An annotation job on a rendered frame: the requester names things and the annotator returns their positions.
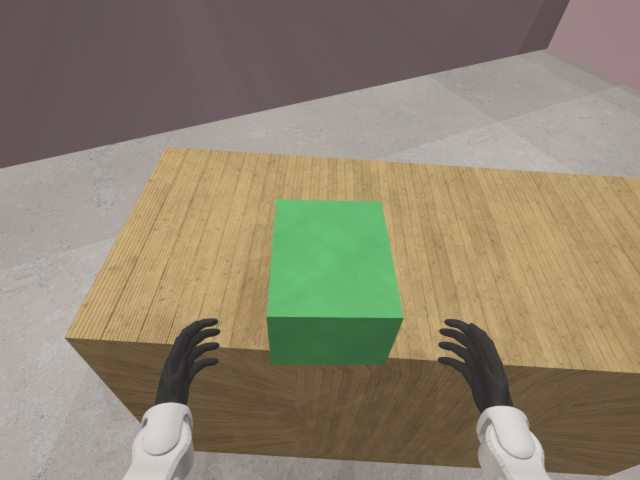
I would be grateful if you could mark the carton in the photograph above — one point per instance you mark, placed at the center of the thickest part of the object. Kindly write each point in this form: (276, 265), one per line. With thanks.
(333, 295)

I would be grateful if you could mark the pedestal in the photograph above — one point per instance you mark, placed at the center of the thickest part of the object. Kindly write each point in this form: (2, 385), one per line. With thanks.
(547, 264)

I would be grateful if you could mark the left robot hand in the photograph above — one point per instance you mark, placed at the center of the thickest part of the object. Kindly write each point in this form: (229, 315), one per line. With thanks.
(180, 368)

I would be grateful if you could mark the right robot hand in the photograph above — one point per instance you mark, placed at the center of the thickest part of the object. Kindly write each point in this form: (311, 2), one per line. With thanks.
(483, 368)

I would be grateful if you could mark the robot right forearm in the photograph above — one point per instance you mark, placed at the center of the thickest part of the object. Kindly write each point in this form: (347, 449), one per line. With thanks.
(508, 450)

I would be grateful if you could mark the robot left forearm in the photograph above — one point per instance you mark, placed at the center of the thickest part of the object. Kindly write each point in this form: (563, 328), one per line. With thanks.
(163, 449)

